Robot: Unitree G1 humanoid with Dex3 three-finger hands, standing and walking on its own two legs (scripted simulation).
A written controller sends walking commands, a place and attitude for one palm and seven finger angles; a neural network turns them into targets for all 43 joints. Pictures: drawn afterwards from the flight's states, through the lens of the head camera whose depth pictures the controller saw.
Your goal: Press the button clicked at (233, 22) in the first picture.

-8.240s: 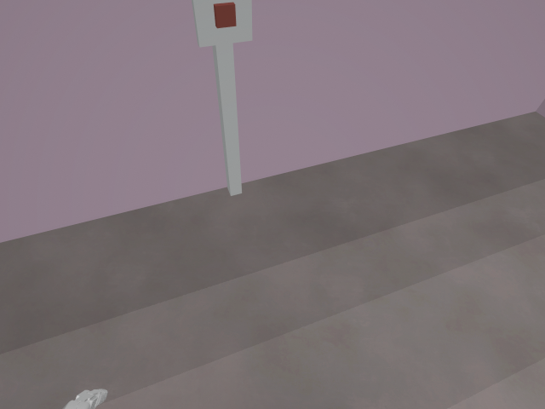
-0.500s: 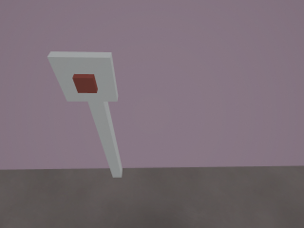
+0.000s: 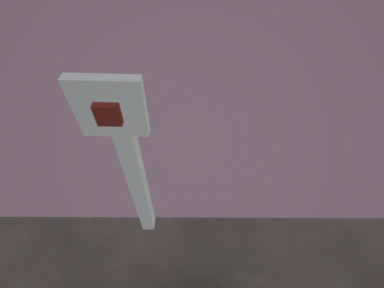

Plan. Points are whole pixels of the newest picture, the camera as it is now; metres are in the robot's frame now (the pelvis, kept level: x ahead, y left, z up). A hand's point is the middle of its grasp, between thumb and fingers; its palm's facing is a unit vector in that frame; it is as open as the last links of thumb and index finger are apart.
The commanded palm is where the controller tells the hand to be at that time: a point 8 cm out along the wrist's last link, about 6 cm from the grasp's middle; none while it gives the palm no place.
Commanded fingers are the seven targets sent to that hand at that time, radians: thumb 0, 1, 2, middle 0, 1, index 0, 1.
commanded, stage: raise the hand and make a fist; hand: left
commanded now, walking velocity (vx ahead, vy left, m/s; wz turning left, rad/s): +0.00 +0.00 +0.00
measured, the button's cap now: (108, 113) +0.48 +0.25 +0.09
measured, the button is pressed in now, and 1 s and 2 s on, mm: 0 0 0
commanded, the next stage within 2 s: aim a knuckle at the button in 2.00 s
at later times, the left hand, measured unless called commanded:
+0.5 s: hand out of the picture +0.12 +0.18 -0.04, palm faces +0.18 -0.98 -0.05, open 4.9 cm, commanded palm +0.12 +0.23 -0.02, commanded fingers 0.00 0.90 0.90 -0.92 -1.08 -0.92 -1.08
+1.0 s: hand (92, 260) +0.16 +0.20 +0.02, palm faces +0.08 -1.00 -0.05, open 3.1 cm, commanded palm +0.13 +0.25 +0.03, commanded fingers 0.00 0.90 0.90 -1.30 -1.50 -1.30 -1.50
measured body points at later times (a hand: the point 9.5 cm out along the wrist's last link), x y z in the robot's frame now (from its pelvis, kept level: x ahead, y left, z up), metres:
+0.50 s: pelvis -0.05 -0.03 -0.08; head +0.00 -0.03 +0.37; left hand +0.11 +0.23 -0.03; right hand +0.19 -0.26 -0.13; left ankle +0.01 +0.12 -0.74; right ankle -0.06 -0.11 -0.74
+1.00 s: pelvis -0.04 +0.00 -0.05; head +0.00 +0.00 +0.40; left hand +0.15 +0.25 +0.02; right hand +0.12 -0.25 -0.14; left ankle +0.01 +0.12 -0.74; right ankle -0.06 -0.11 -0.74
